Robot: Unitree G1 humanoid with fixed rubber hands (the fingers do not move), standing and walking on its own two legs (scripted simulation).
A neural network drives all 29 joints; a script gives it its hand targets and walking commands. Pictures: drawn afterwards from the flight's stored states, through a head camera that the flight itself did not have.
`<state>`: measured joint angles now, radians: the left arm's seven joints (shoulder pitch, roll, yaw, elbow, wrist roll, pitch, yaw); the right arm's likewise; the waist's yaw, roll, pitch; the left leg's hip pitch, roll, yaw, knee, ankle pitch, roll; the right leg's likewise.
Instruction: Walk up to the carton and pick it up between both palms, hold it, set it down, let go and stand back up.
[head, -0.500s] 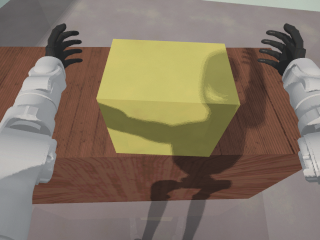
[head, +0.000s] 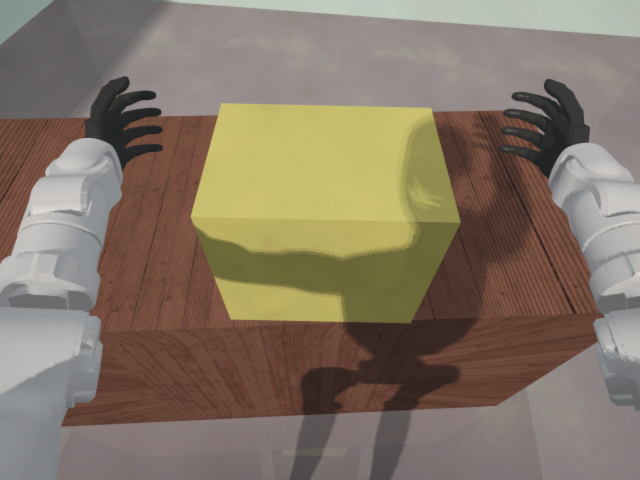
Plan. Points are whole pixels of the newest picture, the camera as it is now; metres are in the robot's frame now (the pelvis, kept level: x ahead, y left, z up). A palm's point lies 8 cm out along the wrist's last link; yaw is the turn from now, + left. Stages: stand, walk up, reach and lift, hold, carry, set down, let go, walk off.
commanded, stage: set down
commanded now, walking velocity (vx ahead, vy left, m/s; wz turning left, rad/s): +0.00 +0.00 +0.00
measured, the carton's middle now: (323, 221) +0.47 +0.03 +0.01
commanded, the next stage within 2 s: none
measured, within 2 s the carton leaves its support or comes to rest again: neither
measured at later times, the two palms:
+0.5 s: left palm (111, 217) +0.39 +0.28 +0.11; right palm (552, 231) +0.40 -0.24 +0.10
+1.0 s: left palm (121, 289) +0.33 +0.27 +0.04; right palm (544, 310) +0.33 -0.24 +0.04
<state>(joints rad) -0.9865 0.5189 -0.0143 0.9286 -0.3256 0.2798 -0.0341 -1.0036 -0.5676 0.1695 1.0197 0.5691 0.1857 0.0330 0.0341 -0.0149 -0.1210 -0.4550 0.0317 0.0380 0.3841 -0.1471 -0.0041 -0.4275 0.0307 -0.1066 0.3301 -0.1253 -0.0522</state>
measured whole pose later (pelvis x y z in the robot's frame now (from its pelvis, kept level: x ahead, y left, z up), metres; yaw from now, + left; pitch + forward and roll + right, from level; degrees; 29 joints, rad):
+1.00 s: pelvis +0.02 +0.02 +0.00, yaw -1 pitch +5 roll -1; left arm -0.22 0.31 0.08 0.51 -0.22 0.00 0.00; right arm -0.22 -0.42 0.02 0.67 0.44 -0.14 0.11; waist 0.02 0.00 -0.06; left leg -0.29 0.02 0.05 0.43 -0.22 0.02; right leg -0.26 0.02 -0.09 0.36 -0.19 -0.03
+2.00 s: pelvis +0.02 +0.00 +0.00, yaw -1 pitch -1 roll +0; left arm 0.06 0.27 0.03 0.66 -0.17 -0.16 -0.02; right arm 0.06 -0.24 0.06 0.79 0.21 -0.34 0.04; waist 0.02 -0.02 0.02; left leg -0.17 0.02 0.07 0.44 -0.25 0.00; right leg -0.18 0.02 -0.07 0.44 -0.25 -0.04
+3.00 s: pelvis +0.01 +0.01 +0.00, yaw -2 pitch -4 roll +0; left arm 0.18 0.21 0.00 0.52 0.00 0.14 0.02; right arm 0.18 -0.18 -0.03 0.73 -0.01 -0.18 0.04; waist 0.00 -0.03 0.07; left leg -0.09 0.03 0.08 0.40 -0.23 0.00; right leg -0.10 0.03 -0.05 0.38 -0.22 -0.04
